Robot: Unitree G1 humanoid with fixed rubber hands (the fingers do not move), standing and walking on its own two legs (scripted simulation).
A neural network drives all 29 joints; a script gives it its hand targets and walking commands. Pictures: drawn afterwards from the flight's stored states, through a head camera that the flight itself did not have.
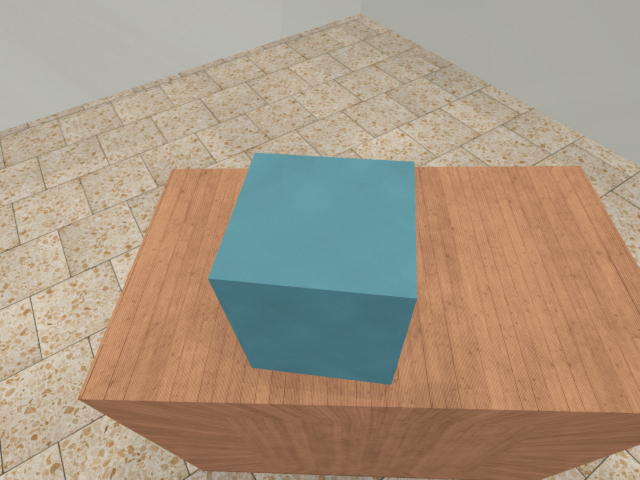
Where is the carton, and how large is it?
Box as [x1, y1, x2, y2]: [208, 153, 416, 384]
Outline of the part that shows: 254,153 208,276 208,279 251,366 258,368 390,384 416,300 414,162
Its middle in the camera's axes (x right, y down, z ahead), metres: +0.01 +0.05 +0.54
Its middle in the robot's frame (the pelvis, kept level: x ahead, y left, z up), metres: +0.37 +0.03 +0.01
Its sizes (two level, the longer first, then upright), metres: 0.210 0.200 0.250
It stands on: a pedestal, 0.67 m high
